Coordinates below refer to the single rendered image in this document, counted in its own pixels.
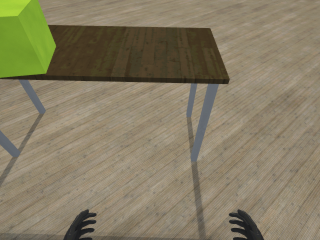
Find table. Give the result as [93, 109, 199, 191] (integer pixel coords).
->
[0, 25, 230, 162]

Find carton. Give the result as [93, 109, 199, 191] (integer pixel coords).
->
[0, 0, 56, 78]

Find right robot hand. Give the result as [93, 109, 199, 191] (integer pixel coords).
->
[229, 209, 264, 240]

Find left robot hand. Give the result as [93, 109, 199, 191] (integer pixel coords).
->
[63, 209, 97, 240]

